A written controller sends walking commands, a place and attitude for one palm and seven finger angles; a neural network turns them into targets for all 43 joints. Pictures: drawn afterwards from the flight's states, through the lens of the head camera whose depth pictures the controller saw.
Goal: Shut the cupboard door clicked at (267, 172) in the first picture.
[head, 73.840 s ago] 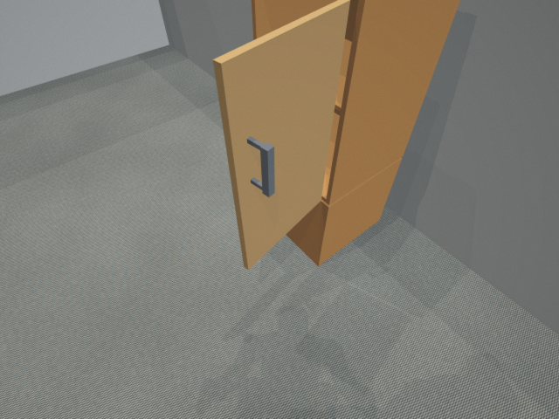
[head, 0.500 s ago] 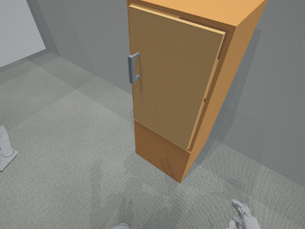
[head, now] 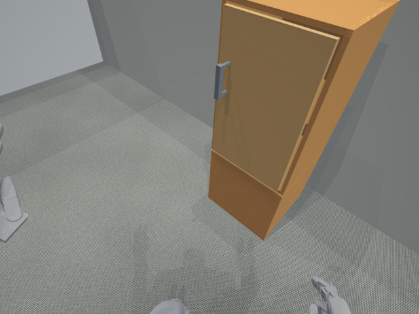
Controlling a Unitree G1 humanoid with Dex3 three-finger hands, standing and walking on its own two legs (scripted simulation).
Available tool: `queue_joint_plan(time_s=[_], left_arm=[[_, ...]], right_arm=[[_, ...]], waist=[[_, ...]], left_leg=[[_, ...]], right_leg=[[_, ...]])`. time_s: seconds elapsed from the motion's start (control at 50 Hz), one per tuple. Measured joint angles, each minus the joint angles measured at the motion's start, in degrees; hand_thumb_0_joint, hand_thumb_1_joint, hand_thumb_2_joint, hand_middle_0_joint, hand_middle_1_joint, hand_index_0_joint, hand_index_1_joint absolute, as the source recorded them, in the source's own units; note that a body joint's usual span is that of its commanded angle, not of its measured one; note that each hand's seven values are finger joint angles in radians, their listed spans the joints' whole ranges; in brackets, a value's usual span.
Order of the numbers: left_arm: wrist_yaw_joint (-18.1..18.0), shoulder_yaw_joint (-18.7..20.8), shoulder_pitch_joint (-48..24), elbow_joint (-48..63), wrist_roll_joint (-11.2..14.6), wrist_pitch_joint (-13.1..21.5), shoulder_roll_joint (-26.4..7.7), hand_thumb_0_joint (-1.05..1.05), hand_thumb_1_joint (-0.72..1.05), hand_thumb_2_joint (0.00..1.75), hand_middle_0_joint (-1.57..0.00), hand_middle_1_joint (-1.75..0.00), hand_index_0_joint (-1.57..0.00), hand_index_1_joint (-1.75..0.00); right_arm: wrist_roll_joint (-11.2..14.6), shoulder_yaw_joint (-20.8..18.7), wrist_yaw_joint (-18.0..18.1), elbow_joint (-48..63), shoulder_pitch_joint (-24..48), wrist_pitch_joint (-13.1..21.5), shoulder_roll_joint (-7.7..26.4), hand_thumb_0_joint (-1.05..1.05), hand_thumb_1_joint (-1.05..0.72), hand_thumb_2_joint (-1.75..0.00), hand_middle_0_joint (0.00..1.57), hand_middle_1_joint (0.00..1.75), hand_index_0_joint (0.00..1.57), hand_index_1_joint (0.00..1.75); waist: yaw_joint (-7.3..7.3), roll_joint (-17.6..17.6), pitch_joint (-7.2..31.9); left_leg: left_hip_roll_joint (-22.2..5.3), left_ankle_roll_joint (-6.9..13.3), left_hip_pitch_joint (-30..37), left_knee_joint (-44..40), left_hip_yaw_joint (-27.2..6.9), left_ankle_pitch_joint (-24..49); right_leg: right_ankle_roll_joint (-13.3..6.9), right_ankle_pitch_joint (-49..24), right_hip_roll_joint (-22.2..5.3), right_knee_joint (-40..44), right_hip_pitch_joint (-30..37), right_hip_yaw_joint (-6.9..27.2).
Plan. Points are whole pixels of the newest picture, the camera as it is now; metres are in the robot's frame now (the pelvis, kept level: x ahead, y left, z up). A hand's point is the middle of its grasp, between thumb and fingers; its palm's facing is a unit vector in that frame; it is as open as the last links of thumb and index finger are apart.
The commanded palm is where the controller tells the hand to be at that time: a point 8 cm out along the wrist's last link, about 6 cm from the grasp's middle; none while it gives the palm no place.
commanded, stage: stop stepping back and stand still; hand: left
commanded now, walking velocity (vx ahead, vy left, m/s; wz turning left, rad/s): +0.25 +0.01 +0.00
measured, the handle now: (222, 80) +0.82 +0.06 +0.04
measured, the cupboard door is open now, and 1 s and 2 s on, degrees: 0 0 0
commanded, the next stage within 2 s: let the arm hang, fingers relaxed in 0.72 s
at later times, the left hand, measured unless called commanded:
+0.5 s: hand (24, 220) +0.17 +0.26 +0.19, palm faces +0.34 -0.83 -0.45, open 7.4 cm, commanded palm +0.12 +0.30 +0.19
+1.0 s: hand (87, 306) +0.14 +0.24 -0.06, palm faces -0.08 -0.92 -0.39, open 7.4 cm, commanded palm none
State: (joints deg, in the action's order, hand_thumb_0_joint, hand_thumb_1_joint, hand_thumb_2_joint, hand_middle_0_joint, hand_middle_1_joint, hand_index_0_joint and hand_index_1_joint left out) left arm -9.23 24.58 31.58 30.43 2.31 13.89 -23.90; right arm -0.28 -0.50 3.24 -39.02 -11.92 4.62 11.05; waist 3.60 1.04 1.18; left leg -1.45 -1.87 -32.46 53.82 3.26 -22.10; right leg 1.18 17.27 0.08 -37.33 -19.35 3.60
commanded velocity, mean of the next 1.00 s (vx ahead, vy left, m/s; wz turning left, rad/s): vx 0.06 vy -0.04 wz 0.00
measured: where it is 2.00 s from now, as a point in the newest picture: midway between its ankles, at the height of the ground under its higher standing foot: outside the picture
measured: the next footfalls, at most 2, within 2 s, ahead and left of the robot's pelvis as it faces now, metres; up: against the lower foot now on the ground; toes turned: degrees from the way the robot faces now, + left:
left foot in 0.06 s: +0.04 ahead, +0.13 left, +0.00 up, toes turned -5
right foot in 0.40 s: -0.09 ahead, -0.05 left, +0.00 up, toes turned -10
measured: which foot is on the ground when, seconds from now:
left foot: up 0.00-0.04, down 0.06-1.00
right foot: down 0.00-0.08, up 0.10-0.38, down 0.40-1.00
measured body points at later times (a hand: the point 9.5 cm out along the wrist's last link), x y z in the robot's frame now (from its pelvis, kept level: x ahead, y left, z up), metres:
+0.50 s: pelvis -0.06 +0.02 +0.01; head -0.09 +0.03 +0.46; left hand +0.15 +0.31 +0.21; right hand +0.04 -0.24 -0.08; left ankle +0.01 +0.12 -0.71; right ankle -0.13 -0.05 -0.72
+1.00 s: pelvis -0.07 +0.04 +0.00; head -0.08 +0.02 +0.45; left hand +0.14 +0.29 -0.03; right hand +0.04 -0.23 -0.11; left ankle +0.00 +0.13 -0.72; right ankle -0.13 -0.05 -0.72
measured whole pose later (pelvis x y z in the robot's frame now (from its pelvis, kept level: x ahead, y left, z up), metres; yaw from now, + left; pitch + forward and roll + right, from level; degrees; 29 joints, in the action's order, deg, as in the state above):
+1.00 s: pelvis -0.07 +0.04 +0.00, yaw -7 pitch +0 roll +0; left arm -0.6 3.1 14.5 -24.7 -1.3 -2.5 -17.0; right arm -0.7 0.7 0.0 -45.2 -8.3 0.9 16.5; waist -1.0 -4.0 1.4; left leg 0.0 2.1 -22.7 35.3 3.2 -12.4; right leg -2.2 23.1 1.2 -35.4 -12.2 -3.4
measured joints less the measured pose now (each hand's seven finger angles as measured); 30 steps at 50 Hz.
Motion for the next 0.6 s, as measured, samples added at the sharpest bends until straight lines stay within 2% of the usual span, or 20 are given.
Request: queue_joint_plan(time_s=[0.04,0.06,0.1,0.14,0.18,0.22,0.26,0.3,0.34,0.38,0.4,0.42,0.44,0.52,0.6], left_arm=[[-0.52,-0.47,-1.47,-2.03,-0.38,-0.80,0.84,0.01,0.89,0.90,-0.21,-0.30,-0.22,-0.31],[-0.82,-0.77,-3.04,-3.10,-0.52,-1.19,1.36,0.01,0.89,0.90,-0.21,-0.30,-0.22,-0.31],[-1.38,-0.87,-8.05,-5.91,-0.79,-1.88,1.83,0.01,0.89,0.90,-0.21,-0.30,-0.22,-0.31],[-1.65,0.02,-10.08,-7.71,-0.54,-2.70,2.21,0.01,0.89,0.90,-0.21,-0.30,-0.22,-0.30],[-1.65,0.44,-9.34,-7.39,-0.53,-3.97,2.76,0.01,0.89,0.90,-0.21,-0.30,-0.21,-0.30],[-1.52,-0.05,-7.00,-5.16,-0.63,-4.52,2.89,0.02,0.89,0.90,-0.20,-0.30,-0.21,-0.30],[-1.27,-1.00,-3.90,-2.53,-0.53,-4.55,2.55,0.02,0.89,0.90,-0.20,-0.30,-0.21,-0.30],[-0.85,-1.69,-1.12,-0.87,-0.25,-4.42,1.51,0.02,0.89,0.90,-0.20,-0.30,-0.21,-0.30],[-0.54,-1.74,0.61,-0.24,0.12,-4.63,-0.20,0.02,0.89,0.90,-0.20,-0.30,-0.21,-0.30],[-0.37,-0.57,1.47,-0.15,0.45,-4.97,-2.64,0.01,0.89,0.90,-0.21,-0.30,-0.21,-0.30],[-0.32,0.26,1.49,-0.36,0.61,-5.05,-3.70,0.01,0.89,0.90,-0.21,-0.30,-0.21,-0.30],[-0.15,0.34,0.80,-1.22,0.76,-5.17,-3.65,0.01,0.89,0.90,-0.21,-0.30,-0.21,-0.30],[-0.09,0.17,0.19,-2.01,1.00,-5.44,-3.47,0.01,0.89,0.90,-0.21,-0.30,-0.22,-0.30],[-0.75,-0.36,0.00,-3.81,1.19,-5.22,-1.60,0.01,0.89,0.89,-0.21,-0.30,-0.22,-0.31],[-1.12,-1.32,-2.19,-5.22,0.49,-4.28,0.66,0.01,0.89,0.90,-0.21,-0.30,-0.22,-0.30]], right_arm=[[-0.06,0.88,0.90,0.65,-1.64,0.47,0.23,0.01,-0.90,-0.89,0.20,0.30,0.20,0.30],[-0.01,1.07,1.32,1.43,-2.46,1.12,0.87,0.01,-0.90,-0.89,0.20,0.30,0.20,0.30],[0.33,0.92,2.10,1.59,-1.89,2.19,0.88,0.01,-0.90,-0.89,0.20,0.30,0.20,0.30],[0.53,1.48,2.01,1.49,-0.81,2.71,-0.05,0.01,-0.90,-0.89,0.20,0.30,0.20,0.30],[0.45,1.79,1.20,2.09,-0.78,3.42,-1.25,0.01,-0.90,-0.89,0.20,0.30,0.20,0.30],[0.33,2.19,0.17,2.84,-1.44,3.89,-2.24,0.01,-0.90,-0.89,0.20,0.30,0.20,0.30],[0.17,2.71,-0.55,3.50,-2.22,3.61,-2.84,0.01,-0.90,-0.89,0.20,0.30,0.20,0.30],[-0.06,3.16,-0.66,4.09,-2.92,2.86,-3.07,0.01,-0.90,-0.89,0.20,0.30,0.20,0.30],[-0.26,3.40,-0.35,4.81,-3.44,1.80,-3.03,0.01,-0.90,-0.89,0.20,0.30,0.20,0.30],[-0.44,3.44,-0.05,5.75,-3.60,0.68,-2.69,0.01,-0.90,-0.89,0.20,0.30,0.20,0.30],[-0.51,3.29,0.00,6.10,-3.37,0.17,-2.24,0.01,-0.90,-0.89,0.20,0.30,0.20,0.30],[-0.57,2.88,0.03,5.59,-2.81,-0.49,-1.36,0.01,-0.90,-0.89,0.20,0.30,0.20,0.30],[-0.41,2.40,-0.01,4.79,-2.63,-1.12,-0.53,0.01,-0.90,-0.89,0.20,0.30,0.20,0.30],[0.87,1.10,-0.11,1.58,-4.47,-2.44,1.64,0.01,-0.90,-0.89,0.20,0.30,0.20,0.30],[0.99,0.33,0.81,-0.03,-6.18,-1.59,2.94,0.01,-0.90,-0.89,0.20,0.30,0.20,0.30]], waist=[[0.56,0.92,1.46],[0.34,0.07,2.13],[-0.67,0.48,0.51],[-1.36,1.47,-0.75],[-2.85,1.27,-0.62],[-3.99,0.98,0.08],[-4.65,0.77,1.10],[-5.14,0.50,2.09],[-5.65,0.51,2.72],[-6.07,1.45,3.20],[-6.05,1.80,3.25],[-5.97,0.48,2.69],[-5.88,-0.69,2.32],[-4.78,-1.38,3.14],[-4.91,-0.81,2.51]], left_leg=[[0.60,1.08,7.38,-8.85,-0.21,0.89],[0.02,1.78,11.23,-14.79,-1.02,0.75],[0.85,3.08,11.69,-17.79,-1.36,7.04],[1.06,3.82,12.42,-18.96,-0.29,8.69],[0.25,4.02,13.50,-21.87,0.26,10.12],[-0.90,4.02,14.52,-25.19,0.89,11.89],[-2.00,3.69,15.31,-28.17,1.80,13.31],[-2.74,3.24,15.70,-30.45,2.71,13.92],[-2.77,2.87,15.31,-31.19,3.44,13.57],[-1.85,2.76,13.42,-29.57,4.54,13.19],[-1.50,2.74,11.74,-27.42,5.21,13.12],[-2.17,2.51,10.46,-24.82,4.69,12.70],[-2.42,2.13,9.78,-22.49,3.48,10.83],[-1.30,1.47,9.55,-14.05,-0.16,5.15],[-0.61,2.46,13.14,-18.55,-0.82,7.88]], right_leg=[[0.76,-1.77,-0.78,2.12,-0.25,0.83],[1.15,-2.27,-0.48,2.43,-0.79,0.31],[1.35,-1.85,-0.95,1.57,-1.44,0.39],[1.24,2.44,-0.28,-2.75,-2.37,0.69],[1.05,4.15,1.23,-9.14,-3.33,-0.76],[0.69,4.75,2.21,-11.62,-2.83,-3.14],[0.16,5.85,2.74,-9.30,-0.61,-5.65],[-0.48,6.71,3.10,-3.36,3.00,-7.97],[-1.30,6.31,3.30,4.72,7.51,-9.63],[-2.79,4.55,2.70,11.32,11.38,-9.37],[-4.28,2.36,2.23,13.32,12.18,-8.43],[-5.33,1.04,2.93,12.59,11.66,-8.39],[-5.67,1.26,3.56,11.33,11.39,-8.39],[-5.33,3.58,4.12,9.00,12.00,-6.94],[-4.50,5.75,3.54,6.13,12.32,-7.06]])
